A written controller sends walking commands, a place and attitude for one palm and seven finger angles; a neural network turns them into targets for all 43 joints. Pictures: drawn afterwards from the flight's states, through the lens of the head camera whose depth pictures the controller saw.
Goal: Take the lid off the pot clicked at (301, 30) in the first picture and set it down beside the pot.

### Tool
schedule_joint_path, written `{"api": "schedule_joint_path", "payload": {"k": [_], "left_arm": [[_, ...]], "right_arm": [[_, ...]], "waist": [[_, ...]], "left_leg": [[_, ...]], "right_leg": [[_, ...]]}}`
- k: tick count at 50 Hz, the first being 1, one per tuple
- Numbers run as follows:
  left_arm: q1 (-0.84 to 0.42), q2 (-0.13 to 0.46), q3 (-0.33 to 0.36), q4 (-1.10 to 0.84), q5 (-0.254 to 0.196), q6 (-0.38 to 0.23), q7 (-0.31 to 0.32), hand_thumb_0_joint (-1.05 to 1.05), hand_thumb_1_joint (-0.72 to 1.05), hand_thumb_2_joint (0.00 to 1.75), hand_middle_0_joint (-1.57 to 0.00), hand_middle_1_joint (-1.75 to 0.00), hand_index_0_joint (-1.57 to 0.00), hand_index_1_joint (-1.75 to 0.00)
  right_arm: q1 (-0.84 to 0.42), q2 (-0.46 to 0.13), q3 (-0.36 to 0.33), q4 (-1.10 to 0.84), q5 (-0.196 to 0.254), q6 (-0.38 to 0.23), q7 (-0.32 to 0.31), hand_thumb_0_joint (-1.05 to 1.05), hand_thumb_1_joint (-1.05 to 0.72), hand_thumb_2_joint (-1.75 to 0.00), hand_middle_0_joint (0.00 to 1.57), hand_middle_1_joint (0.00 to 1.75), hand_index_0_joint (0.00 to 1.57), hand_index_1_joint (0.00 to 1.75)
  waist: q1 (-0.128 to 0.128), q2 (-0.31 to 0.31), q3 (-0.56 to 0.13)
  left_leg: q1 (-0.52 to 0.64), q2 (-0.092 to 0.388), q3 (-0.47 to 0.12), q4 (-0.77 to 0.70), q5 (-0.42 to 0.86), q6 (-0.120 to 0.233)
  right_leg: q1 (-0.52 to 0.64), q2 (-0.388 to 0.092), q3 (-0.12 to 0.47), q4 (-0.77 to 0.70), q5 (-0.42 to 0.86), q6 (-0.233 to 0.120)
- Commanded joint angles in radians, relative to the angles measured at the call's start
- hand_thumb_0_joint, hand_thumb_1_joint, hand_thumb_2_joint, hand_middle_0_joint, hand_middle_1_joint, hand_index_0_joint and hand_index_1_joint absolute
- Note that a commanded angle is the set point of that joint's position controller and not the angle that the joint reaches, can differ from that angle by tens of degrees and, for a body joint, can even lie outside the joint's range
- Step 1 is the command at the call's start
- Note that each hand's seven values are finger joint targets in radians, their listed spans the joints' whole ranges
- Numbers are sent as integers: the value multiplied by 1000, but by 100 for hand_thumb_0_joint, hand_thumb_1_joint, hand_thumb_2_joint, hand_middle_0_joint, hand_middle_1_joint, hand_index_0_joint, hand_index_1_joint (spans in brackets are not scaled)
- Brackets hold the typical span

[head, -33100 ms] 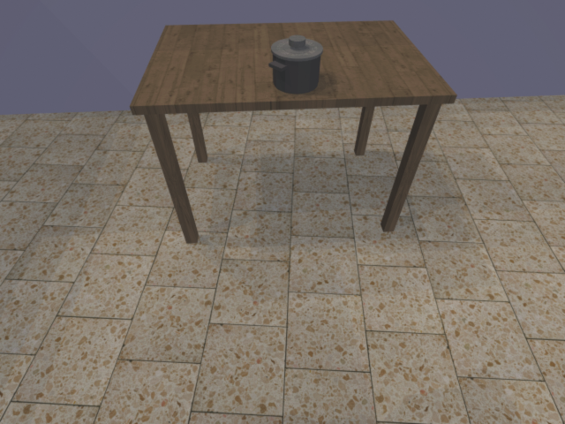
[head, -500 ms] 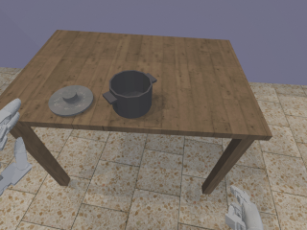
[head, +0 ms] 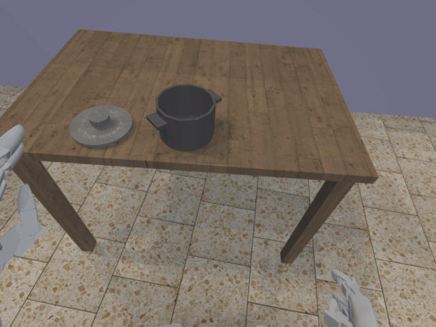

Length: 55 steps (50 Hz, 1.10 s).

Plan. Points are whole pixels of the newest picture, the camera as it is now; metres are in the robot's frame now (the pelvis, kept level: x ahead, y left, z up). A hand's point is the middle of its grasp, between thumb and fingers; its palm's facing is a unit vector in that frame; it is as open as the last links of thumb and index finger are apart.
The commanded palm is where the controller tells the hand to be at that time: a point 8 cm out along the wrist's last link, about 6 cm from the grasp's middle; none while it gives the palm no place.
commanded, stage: step back with the hand held close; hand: left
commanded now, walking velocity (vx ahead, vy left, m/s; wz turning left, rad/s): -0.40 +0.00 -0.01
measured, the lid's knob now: (99, 118) +0.60 +0.34 -0.01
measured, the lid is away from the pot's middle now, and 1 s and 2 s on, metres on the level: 0.23 0.23 0.23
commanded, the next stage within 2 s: stop stepping back and stand still in 0.56 s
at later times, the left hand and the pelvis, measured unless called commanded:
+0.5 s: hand out of the picture +0.14 +0.26 +0.19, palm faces +0.37 -0.83 -0.41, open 7.4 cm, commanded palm +0.08 +0.30 +0.19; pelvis -0.05 +0.02 +0.01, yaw +0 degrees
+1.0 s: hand out of the picture +0.11 +0.29 +0.19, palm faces +0.27 -0.91 -0.30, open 7.4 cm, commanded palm +0.03 +0.33 +0.19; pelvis -0.13 +0.06 +0.02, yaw -7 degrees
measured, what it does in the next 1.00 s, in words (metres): walks backwards: right foot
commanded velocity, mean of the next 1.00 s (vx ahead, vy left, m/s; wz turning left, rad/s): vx -0.20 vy -0.04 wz -0.01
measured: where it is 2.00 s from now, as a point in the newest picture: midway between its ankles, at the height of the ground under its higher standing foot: outside the picture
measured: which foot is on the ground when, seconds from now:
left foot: down 0.00-1.00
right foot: down 0.00-0.34, up 0.36-0.54, down 0.56-0.88, up 0.90-1.00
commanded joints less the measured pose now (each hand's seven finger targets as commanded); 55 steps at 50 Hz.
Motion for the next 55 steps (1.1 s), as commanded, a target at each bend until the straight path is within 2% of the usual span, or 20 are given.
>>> {"api": "schedule_joint_path", "payload": {"k": [1,4,7,10,15,18,20,23,28,32,33,34,35,37,39,41,45,51,53,55], "left_arm": [[2,139,140,-188,6,-61,22,0,90,90,-20,-30,-20,-30],[11,139,140,-203,2,-54,7,0,90,90,-20,-30,-20,-30],[-18,168,120,-207,-20,-57,1,0,90,90,-20,-30,-20,-30],[-18,199,121,-217,-21,-53,6,0,90,90,-20,-30,-20,-30],[4,189,117,-226,-28,-63,23,0,90,90,-20,-30,-20,-30],[2,153,133,-214,-11,-71,15,0,90,90,-20,-30,-20,-30],[-19,173,135,-222,-26,-57,16,0,90,90,-20,-30,-20,-30],[16,113,53,-214,-41,-36,20,0,90,90,-20,-30,-20,-30],[-166,198,62,-209,-28,-65,12,0,90,90,-20,-30,-20,-30],[-53,207,91,-197,-43,-59,-3,0,90,90,-20,-30,-20,-30],[-49,0,-273,666,31,193,-107,0,90,90,-20,-30,-20,-30],[-239,262,126,-454,-70,28,-38,0,90,90,-20,-30,-20,-30],[-74,368,199,-366,-64,-16,-11,0,90,90,-20,-30,-20,-30],[157,245,154,-273,-69,15,5,0,90,90,-20,-30,-20,-30],[73,207,131,-281,-53,30,20,0,90,90,-20,-30,-20,-30],[-82,172,87,-244,-46,37,27,0,90,90,-20,-30,-20,-30],[-187,180,82,-212,-30,41,30,0,90,90,-20,-30,-20,-30],[161,182,67,-311,-47,86,5,0,90,90,-20,-30,-20,-30],[131,232,95,-353,-31,92,-3,0,90,90,-20,-30,-20,-30],[30,249,134,-342,-38,108,4,0,90,90,-20,-30,-20,-30]], "right_arm": [[-106,-136,-53,-180,7,-77,-15,0,-90,-90,20,30,20,30],[-86,-132,-64,-172,8,-93,-9,0,-90,-90,20,30,20,30],[-76,-114,-55,-136,-15,-84,-5,0,-90,-90,20,30,20,30],[-75,-100,-65,-118,-12,-55,-1,0,-90,-90,20,30,20,30],[-98,-115,-52,-142,-4,-32,-5,0,-90,-90,20,30,20,30],[-112,-137,-54,-168,-9,-76,-16,0,-90,-90,20,30,20,30],[-106,-116,-60,-153,-16,-92,-10,0,-90,-90,20,30,20,30],[-93,-102,-51,-112,-17,-112,14,0,-90,-90,20,30,20,30],[-92,-104,-25,-61,-44,-86,-6,0,-90,-90,20,30,20,30],[-108,-101,-39,-96,-16,-69,-9,0,-90,-90,20,30,20,30],[-99,-311,-62,93,20,-40,44,0,-90,-90,20,30,20,30],[-213,-61,-61,-180,15,-36,36,0,-90,-90,20,30,20,30],[-174,-99,-19,-197,-4,-40,-4,0,-90,-90,20,30,20,30],[-114,-70,-16,-172,-6,-15,-7,0,-90,-90,20,30,20,30],[-97,-67,-9,-159,-12,-1,-10,0,-90,-90,20,30,20,30],[-73,-98,2,-145,-10,-20,-23,0,-90,-90,20,30,20,30],[-108,-125,-5,-126,-14,-91,-39,0,-90,-90,20,30,20,30],[-90,-80,-9,-140,-36,-82,21,0,-90,-90,20,30,20,30],[-45,-90,-23,-111,-38,-42,15,0,-90,-90,20,30,20,30],[-40,-88,-15,-91,-35,-11,8,0,-90,-90,20,30,20,30]], "waist": [[6,256,-132],[12,130,-124],[-10,-17,-136],[-14,-84,-224],[-21,63,-126],[-5,354,-137],[5,220,-146],[16,231,-168],[-14,83,-174],[-7,29,-259],[-38,200,-174],[36,37,-315],[6,-1,-147],[-1,13,-118],[-21,-59,-71],[-42,-32,16],[-1,439,-17],[37,266,-220],[12,74,-219],[-17,-100,-141]], "left_leg": [[-444,210,-201,-426,-404,113],[-411,174,-151,-289,-302,94],[-98,10,-19,-72,-92,-4],[153,-11,8,-12,81,-27],[80,65,-85,-190,-178,8],[-372,331,-361,-575,-564,132],[-271,327,-322,-481,-350,143],[19,249,-206,-369,-149,70],[284,112,-26,-147,127,-36],[431,88,-11,-151,168,-30],[138,219,-233,26,550,-3],[384,147,-60,-181,-31,-31],[246,66,-44,-158,-225,-45],[311,-11,16,117,-157,-78],[250,5,-15,196,-118,-57],[170,46,-71,-17,-154,-47],[-95,226,-467,-702,-792,-81],[33,114,-121,-527,-311,-101],[113,-14,63,-170,-168,-109],[123,-65,33,458,-148,-59]], "right_leg": [[486,102,-45,300,36,-15],[438,84,3,241,56,-33],[168,-92,191,-71,233,-101],[57,-118,153,-153,240,-112],[-14,-15,42,-143,-202,-78],[378,162,-41,400,-213,-24],[266,142,14,454,-320,-41],[161,87,-30,113,-371,-67],[-16,-77,110,-227,19,-108],[-30,5,-14,-193,-53,-64],[-28,-59,-13,84,-70,-82],[-29,22,-39,-121,-368,-65],[-108,3,4,-244,-547,-117],[-292,-143,129,-315,-684,-206],[-308,-182,126,-301,-620,-202],[-219,-91,-3,-206,-544,-123],[134,167,-85,383,-460,-52],[412,160,-162,21,-414,-95],[326,27,-67,-217,-348,-142],[-75,-266,136,-353,-305,-274]]}}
